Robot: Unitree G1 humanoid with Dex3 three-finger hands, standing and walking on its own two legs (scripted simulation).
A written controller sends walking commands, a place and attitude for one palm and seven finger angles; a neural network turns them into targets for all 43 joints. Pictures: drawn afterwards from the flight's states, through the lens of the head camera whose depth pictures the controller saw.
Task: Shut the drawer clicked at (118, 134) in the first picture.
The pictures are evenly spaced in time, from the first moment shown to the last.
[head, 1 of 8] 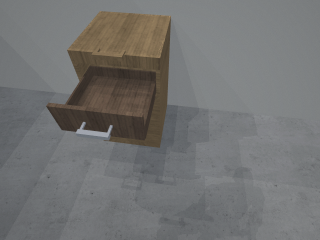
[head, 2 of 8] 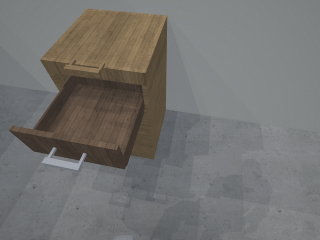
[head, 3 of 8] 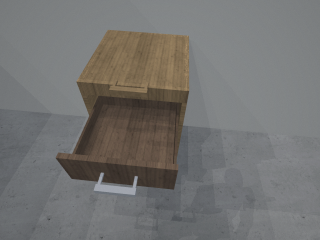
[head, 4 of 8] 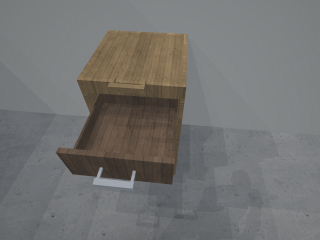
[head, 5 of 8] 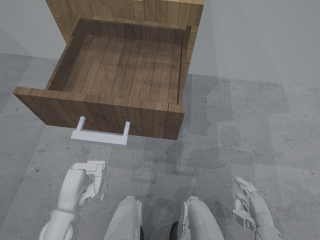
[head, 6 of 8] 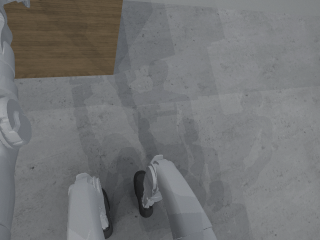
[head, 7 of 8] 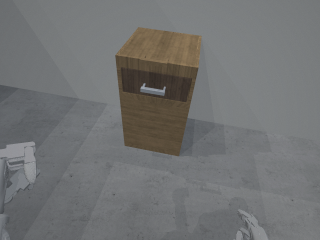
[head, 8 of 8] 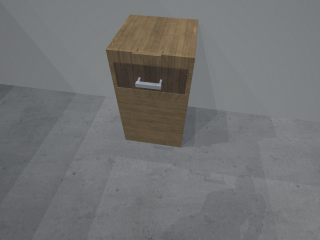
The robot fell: no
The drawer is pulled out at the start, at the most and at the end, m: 0.29 0.29 0.00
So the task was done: yes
